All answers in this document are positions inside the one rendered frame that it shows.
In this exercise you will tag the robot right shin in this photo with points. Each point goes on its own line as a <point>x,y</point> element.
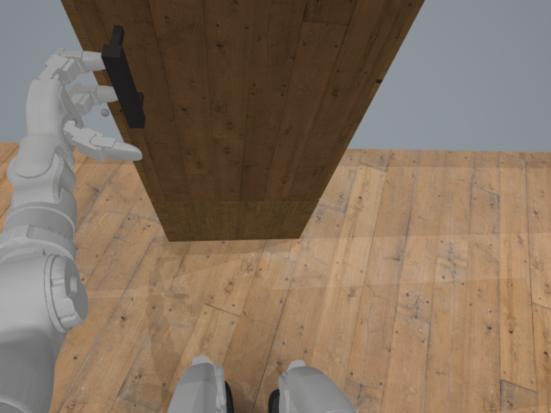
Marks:
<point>298,363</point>

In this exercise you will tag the handle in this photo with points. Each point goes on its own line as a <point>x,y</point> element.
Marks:
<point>117,67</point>

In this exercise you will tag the cupboard door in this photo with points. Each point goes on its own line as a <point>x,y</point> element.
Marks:
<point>246,100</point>

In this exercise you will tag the robot right thigh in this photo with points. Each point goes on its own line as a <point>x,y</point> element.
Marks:
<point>308,390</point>

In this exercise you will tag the robot left forearm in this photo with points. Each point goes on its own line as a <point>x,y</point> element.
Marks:
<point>41,219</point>

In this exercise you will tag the left robot hand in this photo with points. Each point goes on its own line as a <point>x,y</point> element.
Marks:
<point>49,107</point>

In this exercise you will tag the left robot upper arm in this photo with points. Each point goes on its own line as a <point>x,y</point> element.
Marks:
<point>41,299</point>

